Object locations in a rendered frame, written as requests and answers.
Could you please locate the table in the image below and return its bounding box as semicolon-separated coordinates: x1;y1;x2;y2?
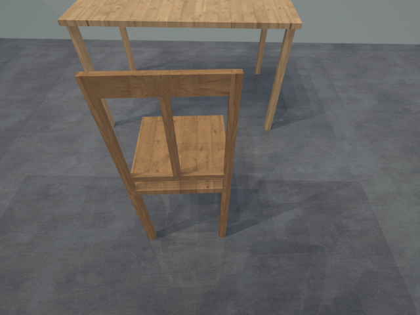
57;0;303;130

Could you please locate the chair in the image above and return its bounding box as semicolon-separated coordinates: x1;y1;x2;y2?
75;69;243;240

